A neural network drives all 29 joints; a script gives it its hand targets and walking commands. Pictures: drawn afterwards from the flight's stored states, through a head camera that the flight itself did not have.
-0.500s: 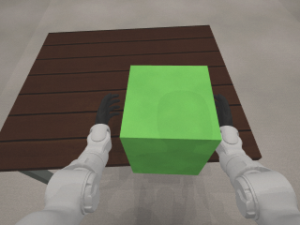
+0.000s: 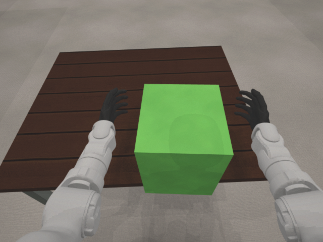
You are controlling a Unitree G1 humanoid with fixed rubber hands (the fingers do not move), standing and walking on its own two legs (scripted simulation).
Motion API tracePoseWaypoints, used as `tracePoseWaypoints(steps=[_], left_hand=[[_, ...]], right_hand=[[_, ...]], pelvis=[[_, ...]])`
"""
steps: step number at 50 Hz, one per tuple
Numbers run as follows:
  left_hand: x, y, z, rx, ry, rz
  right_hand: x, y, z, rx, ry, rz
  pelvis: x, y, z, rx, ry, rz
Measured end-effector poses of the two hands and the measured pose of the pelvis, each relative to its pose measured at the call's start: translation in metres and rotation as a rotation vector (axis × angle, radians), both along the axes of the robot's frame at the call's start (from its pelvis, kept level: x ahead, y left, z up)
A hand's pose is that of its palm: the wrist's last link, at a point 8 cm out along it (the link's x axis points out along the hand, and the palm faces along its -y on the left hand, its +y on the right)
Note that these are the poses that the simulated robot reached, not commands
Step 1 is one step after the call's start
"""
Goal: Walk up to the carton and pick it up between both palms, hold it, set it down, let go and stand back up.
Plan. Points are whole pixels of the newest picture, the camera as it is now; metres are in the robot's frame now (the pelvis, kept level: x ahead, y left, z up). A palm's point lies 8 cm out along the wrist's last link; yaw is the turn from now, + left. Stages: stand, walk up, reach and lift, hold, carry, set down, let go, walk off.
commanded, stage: set down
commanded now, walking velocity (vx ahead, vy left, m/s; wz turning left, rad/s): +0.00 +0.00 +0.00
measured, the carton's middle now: (179, 142) +0.39 -0.03 -0.01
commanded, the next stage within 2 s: none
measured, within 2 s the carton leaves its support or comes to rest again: neither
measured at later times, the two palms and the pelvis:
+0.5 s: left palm (90, 113) +0.39 +0.19 +0.13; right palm (270, 114) +0.38 -0.23 +0.13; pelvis +0.00 +0.00 +0.01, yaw +0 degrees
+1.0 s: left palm (92, 158) +0.32 +0.19 +0.05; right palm (269, 160) +0.30 -0.22 +0.06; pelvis +0.00 +0.00 +0.01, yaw +0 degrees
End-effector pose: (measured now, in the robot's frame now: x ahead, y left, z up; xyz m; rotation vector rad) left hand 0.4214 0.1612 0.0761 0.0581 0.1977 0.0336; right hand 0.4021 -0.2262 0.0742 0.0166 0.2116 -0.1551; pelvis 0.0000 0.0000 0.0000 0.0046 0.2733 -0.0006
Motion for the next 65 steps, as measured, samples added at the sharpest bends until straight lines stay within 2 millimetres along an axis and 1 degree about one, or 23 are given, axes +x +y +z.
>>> tracePoseWaypoints(steps=[2, 8, 12, 16, 18, 21, 25, 28, 32, 36, 41, 49, 54, 59, 62, 65], left_hand=[[0.001, 0.001, 0.011, 0.000, -0.017, 0.001], [-0.003, 0.010, 0.029, 0.007, 0.027, 0.019], [-0.007, 0.017, 0.037, 0.007, 0.070, 0.031], [-0.010, 0.020, 0.047, 0.005, 0.062, 0.038], [-0.013, 0.022, 0.052, 0.011, 0.050, 0.038], [-0.019, 0.022, 0.055, 0.014, 0.055, 0.034], [-0.028, 0.024, 0.051, 0.006, 0.075, 0.035], [-0.036, 0.026, 0.044, 0.000, 0.089, 0.041], [-0.047, 0.025, 0.029, -0.014, 0.104, 0.040], [-0.063, 0.024, 0.009, -0.027, 0.111, 0.038], [-0.079, 0.027, -0.012, -0.031, 0.118, 0.055], [-0.103, 0.026, -0.019, -0.017, 0.097, 0.041], [-0.109, 0.027, -0.030, -0.018, 0.100, 0.038], [-0.117, 0.028, -0.042, -0.010, 0.082, 0.041], [-0.129, 0.028, -0.050, -0.009, 0.065, 0.042], [-0.143, 0.027, -0.062, -0.004, 0.078, 0.033]], right_hand=[[0.002, 0.005, 0.011, 0.009, -0.018, 0.003], [0.006, 0.014, 0.037, 0.013, -0.014, 0.011], [0.006, 0.012, 0.050, 0.003, 0.012, 0.000], [0.001, 0.007, 0.061, -0.002, 0.009, -0.010], [-0.003, 0.005, 0.065, -0.009, 0.005, -0.006], [-0.012, 0.003, 0.064, -0.008, 0.013, -0.003], [-0.024, 0.001, 0.053, 0.001, 0.042, -0.003], [-0.034, 0.001, 0.044, 0.009, 0.049, 0.001], [-0.045, 0.002, 0.030, 0.011, 0.050, -0.001], [-0.061, 0.008, 0.015, 0.005, 0.056, 0.008], [-0.076, 0.010, 0.001, 0.003, 0.055, 0.002], [-0.101, 0.005, -0.012, -0.011, 0.048, 0.000], [-0.114, -0.001, -0.023, -0.004, 0.073, -0.009], [-0.125, 0.004, -0.036, -0.005, 0.090, 0.006], [-0.134, 0.008, -0.041, -0.001, 0.073, 0.005], [-0.143, 0.009, -0.051, 0.005, 0.082, -0.010]], pelvis=[[0.000, 0.000, 0.001, 0.000, -0.017, -0.003], [-0.002, 0.000, 0.005, -0.003, -0.091, -0.004], [-0.005, -0.001, 0.008, -0.003, -0.137, -0.001], [-0.005, -0.001, 0.010, -0.002, -0.156, 0.002], [-0.005, -0.002, 0.011, -0.002, -0.171, 0.001], [-0.004, -0.002, 0.012, -0.002, -0.193, 0.001], [-0.003, -0.001, 0.013, 0.001, -0.211, -0.003], [-0.003, 0.000, 0.014, 0.001, -0.225, -0.005], [-0.002, 0.000, 0.014, 0.002, -0.235, -0.004], [-0.001, 0.000, 0.014, 0.002, -0.248, -0.008], [0.000, 0.000, 0.013, 0.002, -0.247, -0.006], [0.004, 0.005, 0.014, -0.001, -0.271, -0.003], [0.003, 0.006, 0.013, 0.000, -0.263, -0.010], [0.004, 0.007, 0.013, 0.000, -0.254, -0.012], [0.007, 0.007, 0.013, -0.003, -0.251, -0.011], [0.009, 0.009, 0.013, -0.005, -0.249, -0.008]])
